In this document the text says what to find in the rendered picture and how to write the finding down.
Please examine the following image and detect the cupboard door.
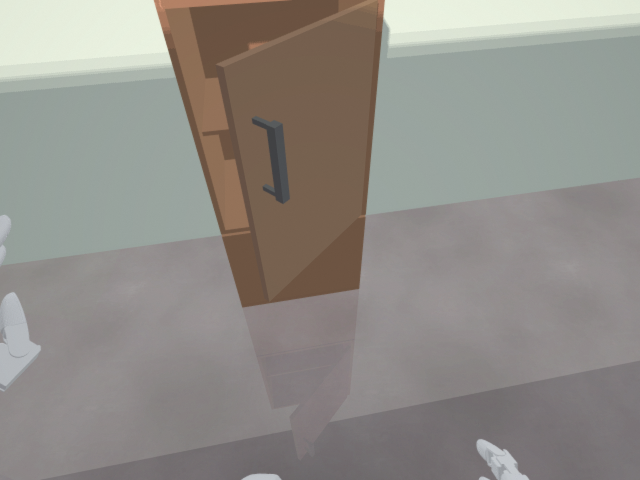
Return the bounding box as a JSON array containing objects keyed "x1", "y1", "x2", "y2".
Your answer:
[{"x1": 215, "y1": 0, "x2": 378, "y2": 302}]

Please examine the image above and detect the right robot hand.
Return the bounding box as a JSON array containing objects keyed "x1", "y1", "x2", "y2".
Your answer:
[{"x1": 476, "y1": 439, "x2": 529, "y2": 480}]

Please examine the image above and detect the left robot hand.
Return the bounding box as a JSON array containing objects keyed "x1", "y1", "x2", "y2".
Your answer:
[{"x1": 0, "y1": 215, "x2": 41, "y2": 392}]

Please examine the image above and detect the handle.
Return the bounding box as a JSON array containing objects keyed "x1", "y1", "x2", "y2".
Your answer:
[{"x1": 252, "y1": 116, "x2": 290, "y2": 204}]

